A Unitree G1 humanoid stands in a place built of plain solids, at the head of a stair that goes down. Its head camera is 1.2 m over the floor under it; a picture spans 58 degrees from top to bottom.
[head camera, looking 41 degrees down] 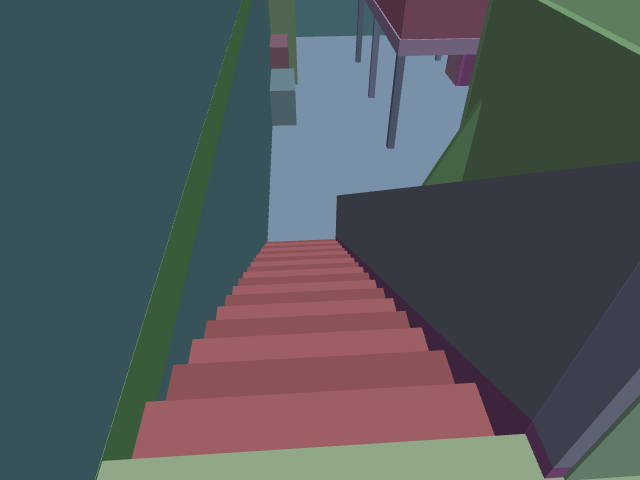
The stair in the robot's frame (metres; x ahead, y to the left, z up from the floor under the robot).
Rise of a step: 0.20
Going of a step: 0.27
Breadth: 1.16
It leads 4 degrees to the left of straight ahead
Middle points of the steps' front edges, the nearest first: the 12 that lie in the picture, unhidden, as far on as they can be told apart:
0.52 0.00 0.00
0.80 0.02 -0.19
1.07 0.04 -0.39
1.34 0.06 -0.58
1.61 0.07 -0.78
1.88 0.09 -0.98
2.16 0.11 -1.17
2.43 0.13 -1.37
2.70 0.14 -1.56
2.97 0.16 -1.76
3.25 0.18 -1.96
3.52 0.19 -2.15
